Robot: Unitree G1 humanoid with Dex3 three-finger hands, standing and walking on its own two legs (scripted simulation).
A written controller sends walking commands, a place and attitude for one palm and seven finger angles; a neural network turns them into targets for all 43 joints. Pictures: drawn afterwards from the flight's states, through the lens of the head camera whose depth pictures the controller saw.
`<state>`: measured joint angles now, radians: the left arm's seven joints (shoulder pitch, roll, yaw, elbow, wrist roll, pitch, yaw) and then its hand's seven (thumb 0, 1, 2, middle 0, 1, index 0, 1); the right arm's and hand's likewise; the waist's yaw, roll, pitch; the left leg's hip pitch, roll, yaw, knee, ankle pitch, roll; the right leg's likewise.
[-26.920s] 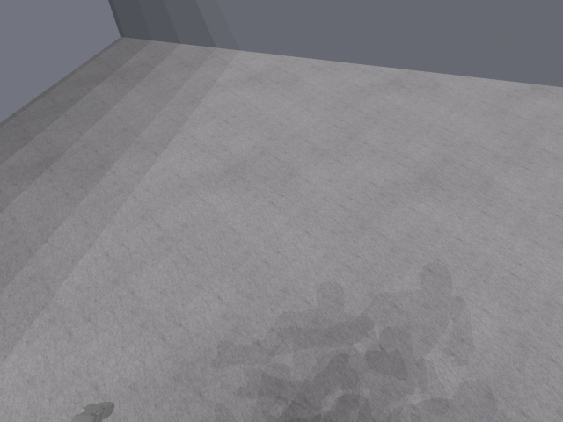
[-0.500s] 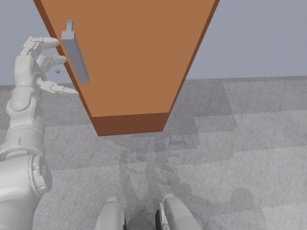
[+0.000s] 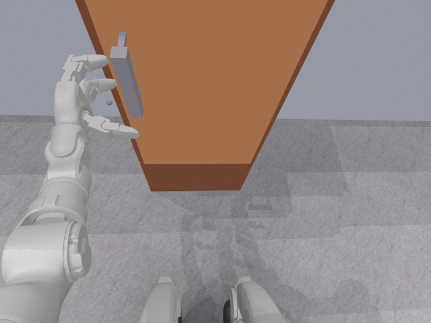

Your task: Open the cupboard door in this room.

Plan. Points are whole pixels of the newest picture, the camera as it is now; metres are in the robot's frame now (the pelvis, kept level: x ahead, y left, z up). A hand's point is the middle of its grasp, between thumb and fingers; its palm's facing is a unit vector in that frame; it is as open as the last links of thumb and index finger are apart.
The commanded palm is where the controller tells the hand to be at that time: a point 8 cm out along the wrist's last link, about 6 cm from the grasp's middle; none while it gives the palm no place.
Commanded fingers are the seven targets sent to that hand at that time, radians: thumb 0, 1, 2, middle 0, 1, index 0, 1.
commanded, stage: slide the fingers in behind the handle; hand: left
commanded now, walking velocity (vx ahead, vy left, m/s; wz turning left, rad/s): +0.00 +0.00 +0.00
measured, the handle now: (130, 78) +0.54 +0.14 +0.07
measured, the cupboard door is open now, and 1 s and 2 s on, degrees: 0 0 0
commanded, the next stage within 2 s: move the hooked fingers beside the handle in 0.80 s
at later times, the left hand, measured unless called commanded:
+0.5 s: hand (114, 104) +0.49 +0.17 +0.06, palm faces +0.10 -1.00 +0.00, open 14.9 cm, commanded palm +0.48 +0.16 +0.06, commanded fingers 0.00 -0.50 0.30 -0.30 -1.20 -0.30 -1.20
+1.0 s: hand (113, 104) +0.49 +0.17 +0.06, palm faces +0.08 -1.00 +0.00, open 14.9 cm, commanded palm +0.48 +0.16 +0.06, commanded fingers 0.00 -0.50 0.30 -0.30 -1.20 -0.30 -1.20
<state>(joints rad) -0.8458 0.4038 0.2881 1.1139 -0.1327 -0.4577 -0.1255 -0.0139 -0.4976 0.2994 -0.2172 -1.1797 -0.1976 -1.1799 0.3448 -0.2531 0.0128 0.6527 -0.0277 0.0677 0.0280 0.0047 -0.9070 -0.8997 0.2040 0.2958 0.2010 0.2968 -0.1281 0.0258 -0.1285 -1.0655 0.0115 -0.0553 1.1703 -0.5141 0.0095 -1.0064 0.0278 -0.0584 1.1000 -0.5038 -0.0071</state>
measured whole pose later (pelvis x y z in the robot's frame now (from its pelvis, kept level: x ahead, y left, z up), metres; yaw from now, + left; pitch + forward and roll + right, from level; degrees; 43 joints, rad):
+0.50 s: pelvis +0.00 +0.00 +0.00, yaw +2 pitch +23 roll -4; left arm -0.86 0.33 0.17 1.10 -0.16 -0.47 -0.03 -0.01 -0.50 0.30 -0.12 -1.16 -0.10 -1.15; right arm 0.34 -0.24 -0.01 0.69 -0.04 0.05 0.05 0.00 -0.91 -0.90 0.20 0.30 0.20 0.30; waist -0.10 0.03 -0.13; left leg -1.07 -0.01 -0.09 1.17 -0.51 0.01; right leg -0.99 0.01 -0.09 1.09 -0.51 -0.01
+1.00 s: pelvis +0.00 +0.01 +0.00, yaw +2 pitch +23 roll -5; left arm -0.88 0.33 0.17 1.12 -0.14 -0.48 -0.02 -0.01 -0.50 0.30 -0.13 -1.17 -0.11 -1.16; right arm 0.35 -0.24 0.00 0.69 -0.05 0.04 0.06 0.00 -0.91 -0.90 0.20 0.30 0.20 0.30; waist -0.11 0.03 -0.13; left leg -1.08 -0.01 -0.08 1.19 -0.51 0.02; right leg -1.00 0.01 -0.08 1.10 -0.51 0.00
